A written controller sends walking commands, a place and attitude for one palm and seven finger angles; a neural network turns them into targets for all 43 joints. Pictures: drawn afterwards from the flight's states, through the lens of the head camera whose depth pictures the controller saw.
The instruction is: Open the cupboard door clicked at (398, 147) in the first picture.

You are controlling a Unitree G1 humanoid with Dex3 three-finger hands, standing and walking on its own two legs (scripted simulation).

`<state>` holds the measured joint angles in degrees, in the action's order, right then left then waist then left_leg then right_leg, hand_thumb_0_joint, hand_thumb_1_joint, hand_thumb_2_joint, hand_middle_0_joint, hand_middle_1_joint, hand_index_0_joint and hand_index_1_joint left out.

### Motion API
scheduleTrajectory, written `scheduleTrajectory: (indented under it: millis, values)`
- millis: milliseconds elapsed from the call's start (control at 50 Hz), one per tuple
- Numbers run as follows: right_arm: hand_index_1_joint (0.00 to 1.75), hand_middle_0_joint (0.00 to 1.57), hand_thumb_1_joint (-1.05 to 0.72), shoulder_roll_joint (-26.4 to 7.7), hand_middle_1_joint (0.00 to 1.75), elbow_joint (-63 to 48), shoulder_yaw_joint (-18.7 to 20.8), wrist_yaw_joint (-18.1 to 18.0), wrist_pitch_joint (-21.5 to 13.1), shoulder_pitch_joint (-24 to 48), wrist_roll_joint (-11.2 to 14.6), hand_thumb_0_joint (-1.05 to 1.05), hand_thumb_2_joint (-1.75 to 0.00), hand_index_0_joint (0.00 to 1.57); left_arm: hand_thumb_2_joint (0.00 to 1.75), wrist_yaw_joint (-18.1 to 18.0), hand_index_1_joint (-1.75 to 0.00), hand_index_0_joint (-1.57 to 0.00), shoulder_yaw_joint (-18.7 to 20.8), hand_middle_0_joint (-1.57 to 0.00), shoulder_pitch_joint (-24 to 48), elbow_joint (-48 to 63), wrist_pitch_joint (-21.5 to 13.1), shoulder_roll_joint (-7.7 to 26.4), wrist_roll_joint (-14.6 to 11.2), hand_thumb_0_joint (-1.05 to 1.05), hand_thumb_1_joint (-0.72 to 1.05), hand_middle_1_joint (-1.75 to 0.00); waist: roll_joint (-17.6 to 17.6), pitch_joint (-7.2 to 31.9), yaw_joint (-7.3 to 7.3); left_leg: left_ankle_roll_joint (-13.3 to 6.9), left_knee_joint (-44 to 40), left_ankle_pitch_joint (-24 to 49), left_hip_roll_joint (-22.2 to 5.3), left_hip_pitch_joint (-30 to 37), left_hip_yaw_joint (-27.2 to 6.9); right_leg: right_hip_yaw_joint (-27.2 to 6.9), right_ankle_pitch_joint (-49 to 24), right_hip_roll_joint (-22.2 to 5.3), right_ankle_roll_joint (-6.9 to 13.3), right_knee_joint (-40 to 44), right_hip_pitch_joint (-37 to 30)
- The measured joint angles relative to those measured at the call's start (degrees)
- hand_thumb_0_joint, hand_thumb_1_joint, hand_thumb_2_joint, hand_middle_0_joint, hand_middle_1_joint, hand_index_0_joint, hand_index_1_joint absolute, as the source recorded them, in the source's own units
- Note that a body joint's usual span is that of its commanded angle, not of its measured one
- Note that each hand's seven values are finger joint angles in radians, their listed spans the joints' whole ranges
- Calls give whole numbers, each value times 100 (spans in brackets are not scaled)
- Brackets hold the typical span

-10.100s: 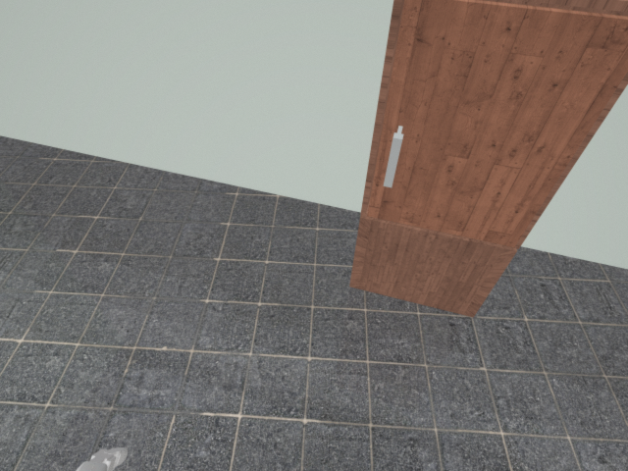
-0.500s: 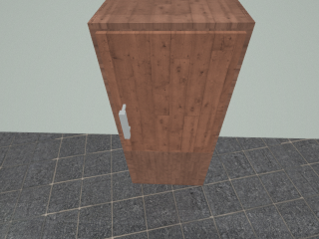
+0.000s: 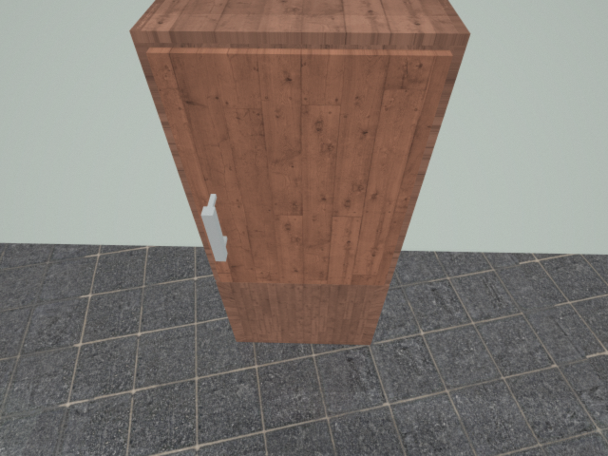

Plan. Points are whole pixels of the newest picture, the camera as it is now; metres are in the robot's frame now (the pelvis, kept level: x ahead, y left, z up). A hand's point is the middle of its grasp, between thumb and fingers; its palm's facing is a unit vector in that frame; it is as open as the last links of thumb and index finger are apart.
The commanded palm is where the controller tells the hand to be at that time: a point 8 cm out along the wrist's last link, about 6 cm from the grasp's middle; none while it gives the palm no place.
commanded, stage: raise the hand with hooked fingers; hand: left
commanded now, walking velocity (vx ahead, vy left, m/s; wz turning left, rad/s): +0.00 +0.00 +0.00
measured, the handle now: (217, 228) +0.54 +0.22 -0.10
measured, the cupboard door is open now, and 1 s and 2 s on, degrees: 0 0 0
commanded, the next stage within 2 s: none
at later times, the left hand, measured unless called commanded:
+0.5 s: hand (153, 440) +0.16 +0.22 -0.08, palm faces +0.15 -0.99 -0.06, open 9.4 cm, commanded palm +0.15 +0.26 -0.07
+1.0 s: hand (142, 402) +0.21 +0.25 -0.09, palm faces -0.01 -1.00 -0.06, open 12.5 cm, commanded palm +0.19 +0.31 -0.07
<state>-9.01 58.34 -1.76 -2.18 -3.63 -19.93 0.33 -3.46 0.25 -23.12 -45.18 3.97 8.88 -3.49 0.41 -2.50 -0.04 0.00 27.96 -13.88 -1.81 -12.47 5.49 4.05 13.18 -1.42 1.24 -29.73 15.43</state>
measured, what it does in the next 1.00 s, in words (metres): lowers itself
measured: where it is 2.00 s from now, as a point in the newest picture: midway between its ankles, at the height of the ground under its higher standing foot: outside the picture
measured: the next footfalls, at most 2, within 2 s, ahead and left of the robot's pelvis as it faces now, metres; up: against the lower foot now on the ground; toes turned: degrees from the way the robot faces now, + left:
none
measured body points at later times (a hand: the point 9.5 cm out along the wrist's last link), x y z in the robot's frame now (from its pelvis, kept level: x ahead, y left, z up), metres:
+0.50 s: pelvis +0.00 +0.00 -0.12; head +0.08 +0.03 +0.32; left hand +0.14 +0.27 -0.07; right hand +0.28 -0.22 -0.15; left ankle +0.01 +0.12 -0.74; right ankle +0.03 -0.10 -0.74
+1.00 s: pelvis -0.02 +0.03 -0.12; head +0.07 +0.06 +0.32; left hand +0.20 +0.31 -0.09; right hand +0.16 -0.23 -0.20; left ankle +0.01 +0.12 -0.74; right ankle +0.03 -0.10 -0.74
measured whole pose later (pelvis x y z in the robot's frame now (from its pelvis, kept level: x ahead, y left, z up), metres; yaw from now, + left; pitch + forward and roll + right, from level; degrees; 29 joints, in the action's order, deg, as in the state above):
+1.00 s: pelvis -0.02 +0.03 -0.12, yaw +1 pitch +19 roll -3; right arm -16.0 32.5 1.1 -3.5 -11.8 -13.0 2.1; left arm 21.7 14.8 -16.7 -7.1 -26.2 16.6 -17.5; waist 0.4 8.5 -0.5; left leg -2.3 76.4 -33.1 -1.8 -62.8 0.6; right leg 5.6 29.3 -3.5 -0.5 -72.3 62.0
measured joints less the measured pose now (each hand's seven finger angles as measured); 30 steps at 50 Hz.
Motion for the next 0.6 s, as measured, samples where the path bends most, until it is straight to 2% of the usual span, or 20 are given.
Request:
scheduleTrajectory:
  millis: [40, 80, 140, 180, 220, 260, 300, 360, 440, 520, 560, 600]
  values:
    - [30, 20, -91, -96, 30, -261, 24, -149, -554, -130, 110, 1, -89, 21, 89, -283, -31, -20, 76, -21, -371, 1433, -381, 148, -258, 6, 96, -30, 2, 109, -4, 21, 123, -119, 10, -44, -59, 54, 119, -23, 15, -128, 18]
    - [30, 20, -91, -285, 30, -550, 86, -213, -885, -91, 206, 1, -89, 21, 88, -413, -32, -20, 115, -21, -345, 2406, -632, 171, -513, 6, 94, -32, 103, 231, -63, 16, 318, -231, 39, -167, -157, 145, 240, -71, -3, -276, 74]
    - [30, 20, -91, -572, 30, -1032, 259, -209, -1185, 257, 143, 1, -89, 21, 86, -177, -35, -20, 292, -20, 108, 2985, -1450, 80, -639, 4, 89, -34, 241, 480, -190, -9, 846, -449, 67, -707, -237, 209, 462, -140, -29, -748, 555]
    - [30, 20, -91, -635, 30, -1383, 400, -120, -1265, 562, 65, 1, -89, 20, 85, 239, -37, -20, 491, -21, 363, 3059, -2144, 19, -769, 3, 84, -36, 154, 702, -195, -4, 1287, -635, 59, -1242, -177, 133, 659, -166, -20, -1252, 1150]
    - [30, 20, -91, -607, 30, -1737, 540, 5, -1295, 836, 31, 1, -89, 20, 83, 813, -39, -20, 651, -21, 407, 3139, -2834, -31, -910, 2, 79, -39, -60, 845, -157, 21, 1745, -846, 23, -1737, -105, 44, 866, -163, 16, -1768, 1711]
    - [30, 20, -91, -599, 30, -2077, 654, 135, -1295, 1060, 27, 1, -90, 20, 82, 1454, -42, -21, 754, -21, 280, 3127, -3451, -78, -1006, 2, 74, -41, -273, 897, -105, 53, 2218, -1068, 15, -2176, -159, 8, 1076, -150, 42, -2246, 2169]
    - [30, 20, -91, -628, 30, -2361, 740, 219, -1288, 1258, 32, 1, -90, 20, 80, 1998, -45, -21, 841, -22, 42, 2999, -3919, -87, -995, 1, 69, -44, -429, 959, -43, 106, 2728, -1301, -3, -2654, -244, 8, 1285, -129, 62, -2717, 2632]
    - [30, 19, -91, -710, 30, -2715, 839, 240, -1230, 1467, 8, 1, -90, 20, 77, 2408, -49, -22, 950, -22, -347, 2938, -4089, -8, -1005, 1, 62, -48, -535, 985, 93, 110, 3498, -1649, -45, -3351, -355, 83, 1590, -125, 95, -3383, 3257]
    - [30, 19, -91, -725, 30, -2903, 817, 178, -1203, 1642, -65, 0, -90, 20, 73, 2355, -55, -23, 1103, -23, -763, 3593, -4138, 104, -1200, 2, 52, -54, -407, 952, 304, 98, 4362, -2002, -87, -4101, -581, 274, 1877, -119, 119, -4036, 3840]
    - [30, 19, -91, -553, 30, -2742, 557, 113, -1184, 1712, -110, 0, -90, 20, 69, 2353, -61, -23, 1134, -24, -503, 4446, -4306, 196, -1394, 2, 42, -60, -149, 980, 448, 72, 4915, -2175, -93, -4652, -757, 427, 2002, -129, 97, -4412, 4249]
    - [30, 19, -91, -413, 30, -2662, 383, 99, -1130, 1697, -79, 1, -90, 20, 67, 2519, -64, -23, 1097, -24, -132, 4644, -4146, 248, -1422, 2, 37, -63, -13, 981, 449, 43, 5068, -2198, -92, -4848, -785, 448, 1997, -134, 72, -4509, 4411]
    - [30, 20, -91, -240, 30, -2615, 234, 91, -1017, 1625, -7, 1, -90, 21, 65, 2708, -67, -23, 1049, -24, 211, 4677, -3707, 324, -1399, 1, 33, -66, 86, 977, 391, 9, 5107, -2179, -91, -4962, -752, 415, 1951, -137, 39, -4529, 4530]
